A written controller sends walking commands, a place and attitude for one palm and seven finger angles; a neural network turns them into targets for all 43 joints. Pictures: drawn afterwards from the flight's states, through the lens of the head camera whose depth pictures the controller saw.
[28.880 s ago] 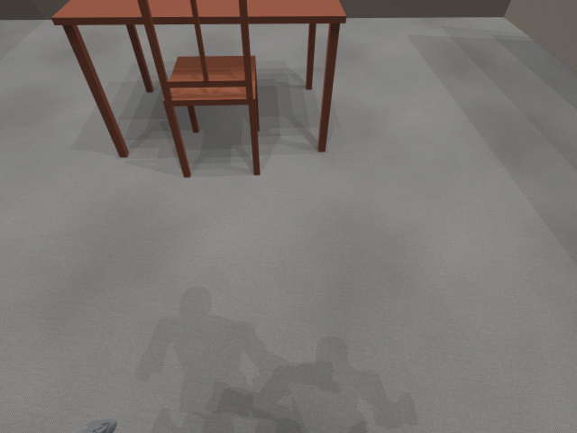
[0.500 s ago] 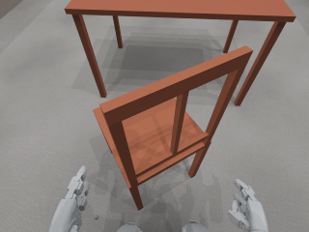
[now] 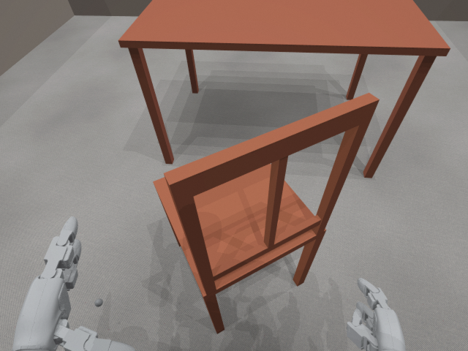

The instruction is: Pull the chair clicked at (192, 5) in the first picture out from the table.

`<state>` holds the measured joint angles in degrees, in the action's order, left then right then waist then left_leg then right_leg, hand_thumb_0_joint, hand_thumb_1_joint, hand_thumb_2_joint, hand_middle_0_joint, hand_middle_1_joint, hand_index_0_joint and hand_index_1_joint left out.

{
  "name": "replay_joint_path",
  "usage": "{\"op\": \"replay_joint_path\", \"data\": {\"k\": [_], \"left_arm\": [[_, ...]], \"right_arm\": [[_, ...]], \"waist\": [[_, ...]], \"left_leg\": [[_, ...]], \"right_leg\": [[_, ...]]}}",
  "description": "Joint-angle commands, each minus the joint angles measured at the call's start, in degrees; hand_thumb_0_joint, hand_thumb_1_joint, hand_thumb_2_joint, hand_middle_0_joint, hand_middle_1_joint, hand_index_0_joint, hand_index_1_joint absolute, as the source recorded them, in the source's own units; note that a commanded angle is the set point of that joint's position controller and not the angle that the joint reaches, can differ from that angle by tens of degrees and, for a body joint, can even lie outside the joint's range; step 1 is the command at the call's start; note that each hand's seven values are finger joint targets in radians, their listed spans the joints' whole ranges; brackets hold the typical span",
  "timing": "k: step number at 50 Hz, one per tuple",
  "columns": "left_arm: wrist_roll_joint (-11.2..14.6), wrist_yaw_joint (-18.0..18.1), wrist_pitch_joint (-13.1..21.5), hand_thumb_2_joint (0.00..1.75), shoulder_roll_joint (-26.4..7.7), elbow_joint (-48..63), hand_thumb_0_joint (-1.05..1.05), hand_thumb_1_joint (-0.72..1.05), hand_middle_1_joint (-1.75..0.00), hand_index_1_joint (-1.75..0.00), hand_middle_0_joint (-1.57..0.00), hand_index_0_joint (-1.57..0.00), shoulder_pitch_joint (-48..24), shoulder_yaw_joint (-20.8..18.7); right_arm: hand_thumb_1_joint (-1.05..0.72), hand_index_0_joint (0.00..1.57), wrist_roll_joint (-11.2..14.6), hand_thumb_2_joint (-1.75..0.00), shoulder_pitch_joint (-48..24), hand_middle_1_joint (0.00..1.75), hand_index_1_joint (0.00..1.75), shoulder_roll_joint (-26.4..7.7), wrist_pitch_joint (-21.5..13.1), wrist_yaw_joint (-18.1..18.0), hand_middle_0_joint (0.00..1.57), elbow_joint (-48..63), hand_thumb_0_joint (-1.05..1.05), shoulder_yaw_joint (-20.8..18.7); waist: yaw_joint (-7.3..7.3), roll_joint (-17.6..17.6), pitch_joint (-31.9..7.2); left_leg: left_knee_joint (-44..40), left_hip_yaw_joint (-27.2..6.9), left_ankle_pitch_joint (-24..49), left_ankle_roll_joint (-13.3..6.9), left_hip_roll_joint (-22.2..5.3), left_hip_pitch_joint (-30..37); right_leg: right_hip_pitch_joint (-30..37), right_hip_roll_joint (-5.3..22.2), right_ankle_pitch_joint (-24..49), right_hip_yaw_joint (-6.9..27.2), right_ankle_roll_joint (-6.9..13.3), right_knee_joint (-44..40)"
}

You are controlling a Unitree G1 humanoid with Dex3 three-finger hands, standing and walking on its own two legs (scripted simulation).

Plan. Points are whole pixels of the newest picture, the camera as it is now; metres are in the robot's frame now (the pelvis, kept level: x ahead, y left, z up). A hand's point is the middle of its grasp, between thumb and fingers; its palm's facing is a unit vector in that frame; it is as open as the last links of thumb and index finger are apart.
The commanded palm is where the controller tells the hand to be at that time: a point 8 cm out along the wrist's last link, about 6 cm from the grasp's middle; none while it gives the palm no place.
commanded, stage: draw the hand back to the body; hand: left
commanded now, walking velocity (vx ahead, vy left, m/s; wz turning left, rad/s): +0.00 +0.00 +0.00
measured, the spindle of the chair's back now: (273, 207) +0.41 -0.04 -0.03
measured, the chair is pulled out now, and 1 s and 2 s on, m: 0.58 0.58 0.58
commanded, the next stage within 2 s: step back with the hand held close in 0.96 s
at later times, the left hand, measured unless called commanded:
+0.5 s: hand (32, 236) +0.21 +0.26 +0.18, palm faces +0.41 -0.80 -0.44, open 10.5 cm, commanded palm +0.17 +0.30 +0.20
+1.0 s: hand (19, 224) +0.21 +0.27 +0.20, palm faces +0.44 -0.79 -0.43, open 7.4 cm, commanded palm +0.17 +0.31 +0.22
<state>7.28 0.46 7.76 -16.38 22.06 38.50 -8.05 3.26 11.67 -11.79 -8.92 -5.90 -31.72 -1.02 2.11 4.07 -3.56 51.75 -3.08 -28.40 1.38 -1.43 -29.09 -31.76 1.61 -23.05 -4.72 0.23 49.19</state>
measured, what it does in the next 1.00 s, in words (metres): stands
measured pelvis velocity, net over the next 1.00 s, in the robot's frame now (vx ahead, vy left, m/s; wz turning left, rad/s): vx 0.02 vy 0.01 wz -0.04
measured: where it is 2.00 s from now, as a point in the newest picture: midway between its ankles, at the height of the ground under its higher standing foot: outside the picture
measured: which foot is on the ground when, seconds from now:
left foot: down 0.00-1.00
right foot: down 0.00-1.00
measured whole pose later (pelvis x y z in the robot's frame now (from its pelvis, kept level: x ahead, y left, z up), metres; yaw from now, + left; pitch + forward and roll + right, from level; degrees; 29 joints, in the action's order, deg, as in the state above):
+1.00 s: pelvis +0.02 +0.01 +0.04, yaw -2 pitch -3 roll -1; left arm 3.1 8.1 8.7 -18.9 23.7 29.0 -19.7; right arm 0.5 10.4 -12.6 -7.6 -3.7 -38.6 -0.8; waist 4.0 4.6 3.3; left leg 25.8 0.3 -18.2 0.2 -1.2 -4.1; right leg -8.4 1.2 -13.1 -2.0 -0.8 25.1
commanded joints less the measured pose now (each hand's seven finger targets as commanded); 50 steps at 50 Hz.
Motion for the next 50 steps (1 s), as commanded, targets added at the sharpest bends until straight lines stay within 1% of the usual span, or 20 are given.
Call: {"op": "replay_joint_path", "data": {"k": [1,4,6,7,9,11,12,16,17,23,24,26,29,31,32,34,35,37,41,50], "left_arm": [[-3.66,7.81,-0.17,0.41,-7.6,12.58,0.0,-0.12,-0.09,-0.09,-0.06,-0.06,-0.5,-4.83],[-4.51,9.11,0.04,0.46,-7.82,13.49,0.0,-0.01,-0.11,-0.11,-0.07,-0.07,-2.85,-5.02],[-5.02,9.61,0.28,0.5,-9.86,13.66,0.0,0.07,-0.13,-0.13,-0.08,-0.08,-4.6,-7.13],[-4.92,9.61,0.43,0.51,-8.72,13.07,0.0,0.1,-0.14,-0.14,-0.09,-0.09,-4.33,-6.67],[-5.11,9.53,0.94,0.55,-8.84,12.85,0.0,0.17,-0.15,-0.15,-0.1,-0.1,-4.39,-7.72],[-5.23,9.42,1.37,0.58,-9.89,12.52,0.0,0.25,-0.16,-0.16,-0.11,-0.11,-4.89,-9.51],[-5.13,9.28,1.74,0.6,-9.38,13.45,0.0,0.28,-0.17,-0.17,-0.12,-0.12,-4.84,-9.43],[-5.03,8.95,1.97,0.67,-10.27,11.28,0.0,0.43,-0.2,-0.2,-0.13,-0.13,-5.18,-12.43],[-4.99,8.76,2.42,0.69,-9.75,12.73,0.0,0.47,-0.21,-0.21,-0.14,-0.14,-6.09,-12.05],[-4.62,8.86,3.39,0.8,-12.68,14.14,0.0,0.68,-0.26,-0.26,-0.17,-0.17,-9.98,-16.97],[-4.55,8.84,3.56,0.81,-12.7,15.14,0.0,0.72,-0.26,-0.26,-0.18,-0.18,-10.43,-17.17],[-4.46,8.94,3.63,0.85,-13.91,14.78,0.0,0.79,-0.28,-0.28,-0.19,-0.19,-11.7,-18.96],[-4.13,8.89,4.04,0.9,-14.07,14.49,0.0,0.9,-0.3,-0.3,-0.2,-0.2,-13.74,-20.15],[-4.2,8.42,3.83,0.9,-11.95,11.4,0.0,0.9,-0.3,-0.3,-0.2,-0.2,-12.21,-18.8],[-4.06,8.19,3.56,0.9,-10.72,9.49,0.0,0.9,-0.3,-0.3,-0.2,-0.2,-11.49,-17.81],[-3.79,7.97,3.81,0.9,-11.37,9.71,0.0,0.9,-0.3,-0.3,-0.2,-0.2,-11.12,-18.28],[-3.79,7.88,4.06,0.9,-11.52,10.8,0.0,0.9,-0.3,-0.3,-0.2,-0.2,-11.28,-18.2],[-3.9,7.94,4.41,0.9,-12.57,13.49,0.0,0.9,-0.3,-0.3,-0.2,-0.2,-12.52,-18.37],[-4.08,8.74,4.47,0.9,-15.21,15.51,0.0,0.9,-0.3,-0.3,-0.2,-0.2,-13.11,-20.39],[-3.93,8.43,4.34,0.9,-12.48,12.66,0.0,0.9,-0.3,-0.3,-0.2,-0.2,-13.09,-18.6]], "right_arm": [[-0.9,0.2,-0.78,-0.9,-5.94,0.3,0.3,-5.16,-0.56,-1.22,0.2,9.0,0.0,-0.91],[-0.9,0.2,-1.11,-0.9,-6.29,0.3,0.3,-5.33,-0.95,-1.21,0.2,8.33,0.0,-0.5],[-0.9,0.2,-1.36,-0.9,-6.6,0.3,0.3,-5.69,-1.4,-1.02,0.2,7.58,0.0,-0.39],[-0.9,0.2,-1.37,-0.9,-6.79,0.3,0.3,-5.27,-1.57,-0.93,0.2,7.3,0.0,-0.35],[-0.9,0.2,-1.55,-0.9,-6.94,0.3,0.3,-5.34,-1.81,-0.5,0.2,6.57,0.0,-0.38],[-0.9,0.2,-1.72,-0.9,-7.43,0.3,0.3,-5.5,-1.98,-0.06,0.2,5.9,0.0,-0.41],[-0.9,0.2,-1.82,-0.9,-7.28,0.3,0.3,-5.38,-2.19,0.14,0.2,5.8,0.0,-0.43],[-0.9,0.2,-2.11,-0.9,-7.99,0.3,0.3,-5.4,-1.88,1.02,0.2,4.5,0.0,-0.64],[-0.9,0.2,-2.09,-0.9,-7.71,0.3,0.3,-5.29,-1.87,1.14,0.2,4.62,0.0,-0.65],[-0.9,0.2,-2.42,-0.9,-7.68,0.3,0.3,-5.79,-1.88,1.64,0.2,3.69,0.0,-0.83],[-0.9,0.2,-2.38,-0.9,-7.68,0.3,0.3,-5.81,-1.97,1.66,0.2,3.65,0.0,-0.91],[-0.9,0.2,-2.45,-0.9,-7.78,0.3,0.3,-5.91,-2.05,1.85,0.2,3.1,0.0,-0.85],[-0.9,0.2,-2.39,-0.9,-7.79,0.3,0.3,-6.0,-1.84,1.88,0.2,2.73,0.0,-1.11],[-0.9,0.2,-2.39,-0.9,-7.9,0.3,0.3,-6.08,-1.62,2.2,0.2,2.26,0.0,-1.23],[-0.9,0.2,-2.32,-0.9,-7.96,0.3,0.3,-6.02,-1.23,2.34,0.2,2.28,0.0,-1.31],[-0.9,0.2,-2.38,-0.9,-8.18,0.3,0.3,-6.46,-0.68,2.43,0.2,2.56,0.0,-1.67],[-0.9,0.2,-2.33,-0.9,-8.27,0.3,0.3,-6.49,-0.61,2.47,0.2,2.79,0.0,-1.73],[-0.9,0.2,-2.35,-0.9,-8.17,0.3,0.3,-6.53,-0.83,2.47,0.2,3.13,0.0,-1.47],[-0.9,0.2,-2.41,-0.9,-8.43,0.3,0.3,-6.5,-1.72,2.06,0.2,2.99,0.0,-1.22],[-0.9,0.2,-2.4,-0.9,-8.68,0.3,0.3,-6.4,-1.83,1.92,0.2,2.25,0.0,-1.51]], "waist": [[-0.47,-3.34,-2.77],[-0.24,-0.92,-1.32],[0.24,-1.33,-1.05],[0.12,-1.8,-0.01],[0.5,-0.48,0.14],[0.96,-1.23,0.29],[0.9,-0.96,-0.33],[1.38,-0.75,1.03],[1.17,-0.46,0.88],[1.58,-0.72,-0.01],[1.58,0.94,-0.77],[1.78,0.4,-0.4],[1.61,0.07,-0.22],[1.67,0.21,1.58],[1.47,-0.97,2.53],[1.72,-3.17,1.99],[1.74,-2.89,1.59],[1.79,0.09,0.02],[2.1,1.63,-0.68],[1.65,-0.99,1.85]], "left_leg": [[-13.0,1.19,12.96,-2.5,1.24,4.72],[-16.58,0.92,14.82,-2.59,1.27,8.87],[-18.66,0.55,16.7,-2.57,1.22,10.79],[-19.49,0.63,17.21,-2.53,1.24,11.32],[-21.16,0.72,18.87,-2.44,1.14,13.35],[-22.42,0.71,21.3,-2.34,1.05,14.3],[-23.12,0.66,22.66,-2.29,0.94,15.1],[-24.91,1.22,25.94,-2.17,0.63,16.64],[-25.34,1.41,26.91,-2.18,0.38,17.55],[-27.23,1.58,30.54,-2.17,-0.08,20.1],[-27.24,1.81,31.88,-2.21,-0.13,21.06],[-27.87,1.62,32.74,-2.05,-0.21,21.22],[-28.36,2.1,32.58,-2.23,-0.36,22.21],[-28.9,2.04,32.38,-2.11,-0.42,21.42],[-29.09,2.3,31.11,-2.21,-0.47,21.18],[-29.46,2.3,29.52,-2.48,-0.42,20.82],[-29.55,2.37,29.21,-2.54,-0.43,20.95],[-29.72,2.33,28.67,-2.38,-0.22,21.19],[-29.68,2.18,27.82,-2.29,-0.03,21.22],[-29.84,2.63,26.39,-2.51,-0.08,21.13]], "right_leg": [[12.55,1.07,8.41,3.16,1.12,-14.96],[14.86,1.11,10.53,2.58,1.08,-16.63],[17.03,0.83,12.05,2.34,1.21,-17.84],[17.6,0.79,12.68,2.3,1.15,-18.34],[19.04,0.63,14.12,2.35,1.22,-19.29],[21.14,0.46,16.39,2.38,1.36,-20.28],[22.11,0.48,17.41,2.33,1.32,-20.27],[24.18,0.18,20.41,2.6,1.37,-22.12],[24.36,0.2,20.9,2.68,1.31,-22.34],[26.72,0.14,23.33,2.91,1.25,-23.95],[27.14,0.24,24.16,3.13,1.22,-24.07],[27.9,0.17,24.65,3.06,1.3,-24.72],[27.94,0.18,24.64,3.18,1.16,-25.26],[27.55,0.16,23.8,2.91,1.19,-25.85],[26.94,0.19,23.04,2.6,1.02,-25.99],[27.31,0.11,22.38,2.48,0.98,-26.0],[27.42,0.14,22.15,2.68,0.96,-26.02],[28.18,0.27,21.7,2.97,1.03,-26.08],[28.89,0.06,21.5,3.58,1.24,-26.39],[27.5,-0.01,20.77,3.68,1.16,-26.85]]}}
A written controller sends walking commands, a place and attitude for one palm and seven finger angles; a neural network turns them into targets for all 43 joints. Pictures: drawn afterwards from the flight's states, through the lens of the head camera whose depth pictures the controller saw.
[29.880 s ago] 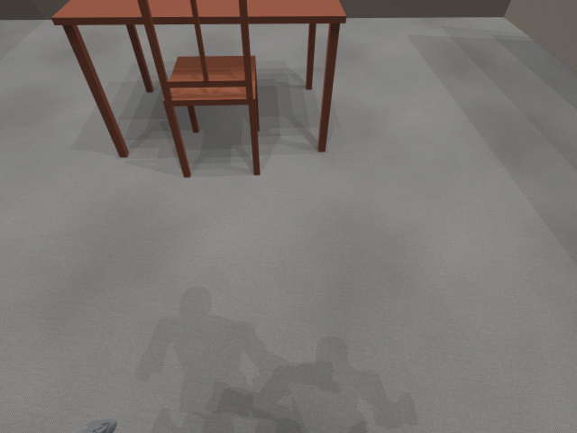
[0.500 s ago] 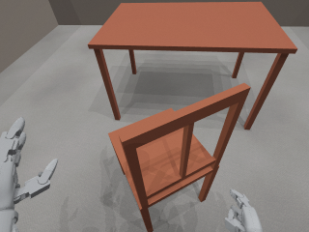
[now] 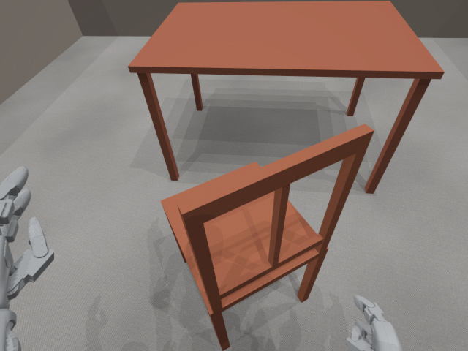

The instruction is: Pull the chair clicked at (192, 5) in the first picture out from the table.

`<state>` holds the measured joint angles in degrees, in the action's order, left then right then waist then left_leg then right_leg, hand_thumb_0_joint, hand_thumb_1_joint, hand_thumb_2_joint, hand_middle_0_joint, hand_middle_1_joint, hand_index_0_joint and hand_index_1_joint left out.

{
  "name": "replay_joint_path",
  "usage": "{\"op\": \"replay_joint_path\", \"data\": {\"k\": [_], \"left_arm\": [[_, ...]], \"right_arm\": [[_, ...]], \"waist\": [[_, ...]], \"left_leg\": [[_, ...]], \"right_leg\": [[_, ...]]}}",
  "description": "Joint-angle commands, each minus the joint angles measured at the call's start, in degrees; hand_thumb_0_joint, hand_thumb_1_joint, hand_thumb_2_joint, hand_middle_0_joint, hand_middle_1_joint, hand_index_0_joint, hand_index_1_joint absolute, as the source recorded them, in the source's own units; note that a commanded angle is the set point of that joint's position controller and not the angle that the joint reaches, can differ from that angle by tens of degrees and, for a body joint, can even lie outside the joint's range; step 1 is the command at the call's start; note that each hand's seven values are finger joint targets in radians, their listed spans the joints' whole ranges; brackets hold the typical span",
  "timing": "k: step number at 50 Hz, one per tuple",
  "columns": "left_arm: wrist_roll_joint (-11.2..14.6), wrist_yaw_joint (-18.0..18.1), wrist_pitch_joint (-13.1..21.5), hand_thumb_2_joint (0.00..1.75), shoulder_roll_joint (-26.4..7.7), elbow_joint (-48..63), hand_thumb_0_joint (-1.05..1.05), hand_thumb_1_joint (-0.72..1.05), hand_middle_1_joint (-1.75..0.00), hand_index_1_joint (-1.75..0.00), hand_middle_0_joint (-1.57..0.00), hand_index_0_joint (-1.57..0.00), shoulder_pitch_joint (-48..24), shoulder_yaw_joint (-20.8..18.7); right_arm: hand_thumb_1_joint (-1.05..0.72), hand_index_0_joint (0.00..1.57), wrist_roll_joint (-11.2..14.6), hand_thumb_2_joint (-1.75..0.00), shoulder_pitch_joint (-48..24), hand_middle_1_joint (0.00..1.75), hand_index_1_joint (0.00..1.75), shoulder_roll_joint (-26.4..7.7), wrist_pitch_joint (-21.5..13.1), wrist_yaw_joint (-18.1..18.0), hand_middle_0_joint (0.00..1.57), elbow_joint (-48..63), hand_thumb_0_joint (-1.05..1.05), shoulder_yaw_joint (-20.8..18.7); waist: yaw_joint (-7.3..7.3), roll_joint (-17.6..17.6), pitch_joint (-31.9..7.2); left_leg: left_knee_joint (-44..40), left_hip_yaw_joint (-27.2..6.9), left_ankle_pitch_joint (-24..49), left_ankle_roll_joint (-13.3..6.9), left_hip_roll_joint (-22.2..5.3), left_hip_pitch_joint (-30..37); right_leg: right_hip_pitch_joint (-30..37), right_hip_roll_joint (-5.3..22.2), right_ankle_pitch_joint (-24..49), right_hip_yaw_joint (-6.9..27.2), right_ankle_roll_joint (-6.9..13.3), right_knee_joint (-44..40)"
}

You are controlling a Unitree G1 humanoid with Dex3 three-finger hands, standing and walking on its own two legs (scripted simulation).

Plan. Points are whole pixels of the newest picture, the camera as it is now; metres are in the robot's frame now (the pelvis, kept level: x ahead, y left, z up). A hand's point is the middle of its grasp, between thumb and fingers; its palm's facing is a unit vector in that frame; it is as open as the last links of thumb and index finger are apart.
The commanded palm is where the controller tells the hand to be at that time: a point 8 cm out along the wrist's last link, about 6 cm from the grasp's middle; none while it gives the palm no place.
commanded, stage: step back with the hand held close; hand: left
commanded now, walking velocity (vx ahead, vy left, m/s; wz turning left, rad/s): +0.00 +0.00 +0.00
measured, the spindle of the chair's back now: (277, 229) +0.39 -0.03 -0.08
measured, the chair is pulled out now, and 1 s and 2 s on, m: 0.58 0.58 0.58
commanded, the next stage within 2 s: stop stepping back and stand still in 1.92 s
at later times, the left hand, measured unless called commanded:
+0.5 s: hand (46, 272) +0.16 +0.25 +0.15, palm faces +0.34 -0.73 -0.59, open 7.4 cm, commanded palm +0.11 +0.30 +0.18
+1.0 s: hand (16, 308) +0.12 +0.26 +0.16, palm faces +0.45 -0.72 -0.53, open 7.4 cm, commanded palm +0.06 +0.30 +0.18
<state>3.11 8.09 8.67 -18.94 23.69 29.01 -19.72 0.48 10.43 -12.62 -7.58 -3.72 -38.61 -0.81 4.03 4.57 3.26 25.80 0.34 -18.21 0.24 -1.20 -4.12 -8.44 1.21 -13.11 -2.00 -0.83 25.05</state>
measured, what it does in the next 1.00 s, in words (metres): shifts its weight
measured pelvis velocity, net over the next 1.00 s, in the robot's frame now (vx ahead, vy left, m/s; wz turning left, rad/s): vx -0.08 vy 0.00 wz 0.00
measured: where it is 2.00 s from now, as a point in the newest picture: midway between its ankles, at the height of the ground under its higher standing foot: outside the picture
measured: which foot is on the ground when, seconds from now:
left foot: down 0.00-1.00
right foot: down 0.00-1.00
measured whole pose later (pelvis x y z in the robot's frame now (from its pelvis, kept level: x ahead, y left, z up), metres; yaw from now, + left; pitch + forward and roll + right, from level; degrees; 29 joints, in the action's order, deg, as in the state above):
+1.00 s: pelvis -0.08 +0.00 -0.02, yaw +0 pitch +1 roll +0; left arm 1.7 10.5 14.4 -22.9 28.6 32.1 -25.7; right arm 0.6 12.5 -11.6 -5.7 -4.2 -34.2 -1.7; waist 0.8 2.1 4.0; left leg 36.8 0.3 -16.6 -0.2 -0.9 -21.8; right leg -24.8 1.5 -8.9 -1.4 -0.3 32.9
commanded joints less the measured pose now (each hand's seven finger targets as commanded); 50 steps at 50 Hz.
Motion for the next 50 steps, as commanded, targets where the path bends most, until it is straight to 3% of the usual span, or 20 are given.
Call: {"op": "replay_joint_path", "data": {"k": [1,3,4,5,6,9,11,15,20,21,26,30,32,35,36,38,40,44,46,50], "left_arm": [[0.19,0.79,3.26,0.9,-10.38,10.3,0.0,0.9,-0.3,-0.3,-0.2,-0.2,-3.58,-7.38],[0.31,0.69,3.36,0.9,-9.94,10.62,0.0,0.9,-0.3,-0.3,-0.2,-0.2,-3.79,-6.85],[0.27,0.75,3.89,0.9,-10.73,14.5,0.0,0.9,-0.3,-0.3,-0.2,-0.2,-6.13,-6.62],[0.4,1.24,6.6,0.9,-23.74,19.73,0.0,0.9,-0.3,-0.3,-0.2,-0.2,-15.68,-18.75],[0.08,0.98,7.41,0.9,-22.96,17.07,0.0,0.9,-0.3,-0.3,-0.2,-0.2,-16.03,-18.45],[0.05,-0.38,6.58,0.9,-12.81,7.31,0.0,0.9,-0.3,-0.3,-0.2,-0.2,-3.42,-11.97],[0.09,-0.79,6.46,0.9,-10.94,6.64,0.0,0.9,-0.3,-0.3,-0.2,-0.2,1.75,-10.89],[-0.17,-0.51,6.31,0.9,-12.84,9.82,0.0,0.9,-0.3,-0.3,-0.2,-0.2,6.41,-12.57],[0.15,0.71,7.32,0.9,-15.93,15.65,0.0,0.9,-0.3,-0.3,-0.2,-0.2,6.32,-15.16],[0.16,0.98,7.56,0.9,-17.48,16.91,0.0,0.9,-0.3,-0.3,-0.2,-0.2,5.34,-16.39],[0.3,1.67,7.59,0.9,-15.8,14.38,0.0,0.9,-0.3,-0.3,-0.2,-0.2,6.18,-15.67],[0.0,2.22,7.04,0.9,-14.71,12.37,0.0,0.9,-0.3,-0.3,-0.2,-0.2,4.96,-13.95],[-0.17,2.51,6.9,0.9,-14.93,13.02,0.0,0.9,-0.3,-0.3,-0.2,-0.2,4.11,-13.58],[-0.74,3.13,7.48,0.9,-15.57,15.08,0.0,0.9,-0.3,-0.3,-0.2,-0.2,3.33,-13.86],[-0.94,3.47,7.65,0.9,-16.79,15.28,0.0,0.9,-0.3,-0.3,-0.2,-0.2,3.06,-15.2],[-1.21,3.56,8.03,0.9,-15.77,15.43,0.0,0.9,-0.3,-0.3,-0.2,-0.2,3.02,-14.61],[-1.23,3.48,8.1,0.9,-15.38,15.12,0.0,0.9,-0.3,-0.3,-0.2,-0.2,3.11,-14.27],[-1.15,3.45,8.59,0.9,-15.58,15.15,0.0,0.9,-0.3,-0.3,-0.2,-0.2,2.15,-14.34],[-1.09,3.6,8.67,0.9,-16.17,15.33,0.0,0.9,-0.3,-0.3,-0.2,-0.2,2.36,-14.71],[-1.06,3.81,9.61,0.9,-15.65,17.11,0.0,0.9,-0.3,-0.3,-0.2,-0.2,2.68,-14.76]], "right_arm": [[-0.9,0.2,0.35,-0.9,-7.52,0.3,0.3,-5.64,-3.11,-0.28,0.2,9.02,0.0,-1.73],[-0.9,0.2,0.33,-0.9,-7.48,0.3,0.3,-5.6,-3.05,-0.29,0.2,9.21,0.0,-1.65],[-0.9,0.2,0.32,-0.9,-7.55,0.3,0.3,-5.73,-3.52,-0.23,0.2,9.76,0.0,-1.45],[-0.9,0.2,1.08,-0.9,-5.9,0.3,0.3,-6.09,-2.71,-0.15,0.2,11.69,0.0,-1.36],[-0.9,0.2,0.72,-0.9,-5.34,0.3,0.3,-4.9,-2.23,-0.45,0.2,10.71,0.0,-0.77],[-0.9,0.2,0.43,-0.9,-5.63,0.3,0.3,-5.66,-1.11,0.12,0.2,10.98,0.0,-1.81],[-0.9,0.2,0.38,-0.9,-5.86,0.3,0.3,-5.86,-0.33,0.44,0.2,11.65,0.0,-2.34],[-0.9,0.2,0.34,-0.9,-5.99,0.3,0.3,-5.44,1.85,0.44,0.2,13.27,0.0,-3.2],[-0.9,0.2,0.59,-0.9,-5.93,0.3,0.3,-4.82,1.9,-0.62,0.2,14.35,0.0,-3.11],[-0.9,0.2,0.62,-0.9,-5.93,0.3,0.3,-4.93,1.65,-0.91,0.2,14.33,0.0,-3.2],[-0.9,0.2,0.75,-0.9,-4.84,0.3,0.3,-4.55,1.31,-1.53,0.2,13.45,0.0,-3.5],[-0.9,0.2,0.93,-0.9,-3.45,0.3,0.3,-4.43,1.45,-1.45,0.2,12.88,0.0,-3.71],[-0.9,0.2,0.92,-0.9,-3.35,0.3,0.3,-4.34,1.25,-1.42,0.2,12.84,0.0,-3.34],[-0.9,0.2,0.89,-0.9,-4.14,0.3,0.3,-4.9,0.71,-1.66,0.2,13.7,0.0,-2.89],[-0.9,0.2,0.87,-0.9,-4.72,0.3,0.3,-5.19,0.5,-1.93,0.2,13.79,0.0,-2.87],[-0.9,0.2,1.13,-0.9,-4.4,0.3,0.3,-5.27,-0.05,-1.82,0.2,14.27,0.0,-2.64],[-0.9,0.2,1.25,-0.9,-3.68,0.3,0.3,-5.3,-0.47,-1.53,0.2,14.32,0.0,-2.79],[-0.9,0.2,0.71,-0.9,-2.25,0.3,0.3,-5.26,-1.11,-1.19,0.2,13.65,0.0,-2.92],[-0.9,0.2,0.56,-0.9,-1.87,0.3,0.3,-5.29,-1.13,-1.0,0.2,13.08,0.0,-3.24],[-0.9,0.2,0.25,-0.9,-1.9,0.3,0.3,-5.0,-1.28,-0.66,0.2,12.75,0.0,-3.28]], "waist": [[-0.24,-1.52,-5.08],[-0.22,-1.52,-4.95],[-0.17,0.51,-6.1],[-1.84,1.54,-3.28],[-2.01,0.47,-2.68],[-2.62,-1.14,-4.66],[-2.43,0.44,-6.82],[-2.36,-2.99,-10.1],[-2.35,-0.25,-11.36],[-2.25,0.03,-11.48],[-2.94,-0.66,-10.07],[-3.66,-7.12,-7.79],[-3.7,-6.69,-6.33],[-3.4,-2.76,-5.1],[-3.3,0.08,-4.62],[-3.15,2.51,-4.98],[-3.15,0.96,-5.45],[-3.54,-2.25,-4.36],[-3.72,-4.67,-4.4],[-3.75,-2.48,-5.99]], "left_leg": [[-3.93,-0.81,15.83,-1.39,-0.24,-3.86],[-4.14,-0.87,15.24,-1.44,-0.2,-4.05],[-4.15,-0.94,15.46,-1.45,-0.11,-3.45],[-3.22,-0.96,10.39,-2.51,-2.09,-4.19],[-3.32,-1.88,8.63,-2.18,-1.69,-5.21],[-3.05,-1.81,13.54,-2.15,-2.88,-4.31],[-3.68,-2.48,20.64,-2.44,-4.27,-3.95],[-2.16,-2.96,27.38,-2.5,-5.67,-4.6],[-1.48,-3.72,24.81,-2.52,-6.1,-7.21],[-1.58,-4.05,22.93,-2.49,-6.08,-8.09],[0.64,-3.92,10.63,-2.21,-4.67,-12.79],[4.77,-2.65,-3.83,-2.01,-1.53,-14.57],[5.09,-2.74,-6.83,-2.26,-1.17,-14.51],[-1.63,-5.38,-9.52,-3.41,-3.82,-17.61],[-4.1,-6.84,-11.2,-3.91,-5.04,-20.62],[-6.15,-8.14,-13.63,-4.69,-6.79,-26.89],[-4.07,-7.21,-12.46,-4.36,-6.03,-27.79],[0.1,-5.51,-15.73,-3.56,-3.65,-26.89],[2.96,-4.71,-12.81,-2.96,-2.62,-24.12],[0.35,-5.92,-9.85,-3.29,-3.66,-22.36]], "right_leg": [[4.19,0.34,10.63,1.02,2.25,-2.94],[4.16,0.36,9.94,0.97,2.17,-2.86],[4.63,0.51,10.17,1.18,2.22,-2.76],[0.04,3.73,15.32,8.27,2.73,-4.81],[0.64,4.7,17.17,8.02,3.26,-4.42],[0.87,4.8,20.2,6.91,2.53,-2.0],[1.47,4.37,21.71,4.58,1.77,0.04],[1.38,4.31,23.55,3.63,1.26,2.61],[0.1,4.6,20.92,4.25,1.43,5.25],[-0.03,4.61,20.06,4.34,1.4,5.43],[-1.77,5.78,15.82,6.46,2.2,4.14],[-7.77,8.38,1.96,10.69,3.64,-2.07],[-11.02,8.94,-5.77,11.11,4.16,-4.14],[-10.46,5.49,-10.53,7.69,2.28,-0.99],[-8.65,3.99,-10.51,6.49,1.59,1.08],[-3.4,2.45,-7.81,4.91,0.88,5.91],[-2.5,2.71,-4.44,5.48,1.01,6.22],[-6.42,5.0,-10.76,9.55,2.33,0.42],[-8.95,6.41,-9.79,11.09,3.39,-2.01],[-8.69,5.88,-6.07,8.89,3.36,0.35]]}}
